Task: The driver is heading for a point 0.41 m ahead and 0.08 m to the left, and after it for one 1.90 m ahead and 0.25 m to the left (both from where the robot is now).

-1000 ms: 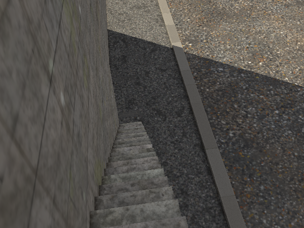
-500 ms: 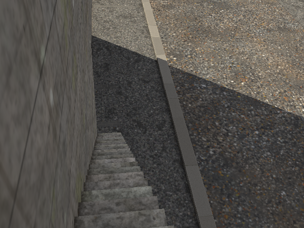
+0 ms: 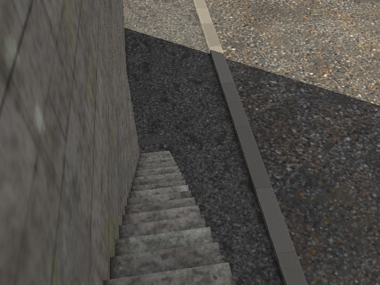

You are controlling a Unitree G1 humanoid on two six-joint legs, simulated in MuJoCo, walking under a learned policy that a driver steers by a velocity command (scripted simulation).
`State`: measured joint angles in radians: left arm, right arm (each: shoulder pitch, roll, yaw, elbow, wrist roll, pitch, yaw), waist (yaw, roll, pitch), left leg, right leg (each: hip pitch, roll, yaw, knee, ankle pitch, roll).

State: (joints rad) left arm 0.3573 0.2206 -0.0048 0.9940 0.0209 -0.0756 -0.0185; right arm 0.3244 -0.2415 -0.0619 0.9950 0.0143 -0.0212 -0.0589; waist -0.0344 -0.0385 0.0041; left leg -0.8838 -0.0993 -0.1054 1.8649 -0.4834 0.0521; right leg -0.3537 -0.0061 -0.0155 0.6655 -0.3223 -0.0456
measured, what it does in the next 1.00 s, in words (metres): goes down: left foot 0.22 m lower, then right foot 0.21 m lower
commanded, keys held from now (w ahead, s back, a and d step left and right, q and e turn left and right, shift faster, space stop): w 0.36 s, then no key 0.64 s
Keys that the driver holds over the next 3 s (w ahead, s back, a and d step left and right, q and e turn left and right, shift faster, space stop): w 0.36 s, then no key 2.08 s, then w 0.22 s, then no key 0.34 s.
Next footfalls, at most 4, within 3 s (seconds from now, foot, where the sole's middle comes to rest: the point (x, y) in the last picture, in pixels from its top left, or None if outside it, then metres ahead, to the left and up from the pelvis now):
0.36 left None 0.24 0.18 -0.98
0.86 right None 0.50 -0.03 -1.19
1.18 left None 0.47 0.23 -1.19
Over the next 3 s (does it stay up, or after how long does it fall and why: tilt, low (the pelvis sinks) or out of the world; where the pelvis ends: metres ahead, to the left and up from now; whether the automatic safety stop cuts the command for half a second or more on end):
stays up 0.50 0.10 -0.42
